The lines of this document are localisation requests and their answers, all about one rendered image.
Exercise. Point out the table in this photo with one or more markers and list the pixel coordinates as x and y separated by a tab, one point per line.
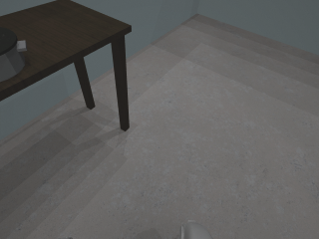
63	32

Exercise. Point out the pot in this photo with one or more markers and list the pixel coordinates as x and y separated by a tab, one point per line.
13	62

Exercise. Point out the right robot thigh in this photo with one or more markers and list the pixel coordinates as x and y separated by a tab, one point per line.
192	230

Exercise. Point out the lid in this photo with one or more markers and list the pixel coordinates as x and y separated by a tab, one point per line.
8	40

